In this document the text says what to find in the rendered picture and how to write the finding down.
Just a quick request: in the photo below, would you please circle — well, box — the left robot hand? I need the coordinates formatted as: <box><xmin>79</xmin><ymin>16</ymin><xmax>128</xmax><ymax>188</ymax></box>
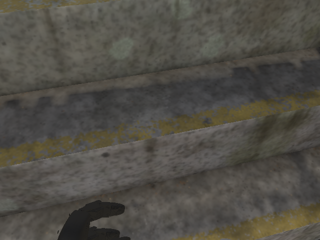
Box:
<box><xmin>57</xmin><ymin>200</ymin><xmax>131</xmax><ymax>240</ymax></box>

